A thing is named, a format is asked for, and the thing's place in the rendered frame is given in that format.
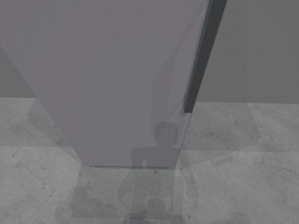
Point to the fridge door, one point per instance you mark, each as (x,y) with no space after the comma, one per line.
(112,74)

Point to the handle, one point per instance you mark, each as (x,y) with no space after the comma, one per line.
(210,28)

